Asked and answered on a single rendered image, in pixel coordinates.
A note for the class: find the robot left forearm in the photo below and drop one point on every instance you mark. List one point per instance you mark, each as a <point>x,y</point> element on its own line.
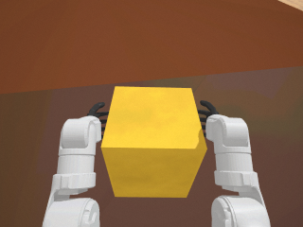
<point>77,150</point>

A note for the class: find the left robot hand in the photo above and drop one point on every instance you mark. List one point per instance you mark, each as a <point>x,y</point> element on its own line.
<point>92,112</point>

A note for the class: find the right robot upper arm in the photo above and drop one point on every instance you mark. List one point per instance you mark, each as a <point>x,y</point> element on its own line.
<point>238,211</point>

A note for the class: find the robot right forearm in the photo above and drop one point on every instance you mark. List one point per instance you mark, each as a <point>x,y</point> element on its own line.
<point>234,167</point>

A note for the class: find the carton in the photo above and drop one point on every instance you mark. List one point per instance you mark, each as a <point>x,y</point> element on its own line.
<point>153,143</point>

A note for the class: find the left robot upper arm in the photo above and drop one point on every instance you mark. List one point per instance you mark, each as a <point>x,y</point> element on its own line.
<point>73,212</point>

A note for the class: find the right robot hand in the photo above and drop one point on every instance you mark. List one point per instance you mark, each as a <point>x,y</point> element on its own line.
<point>212,110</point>

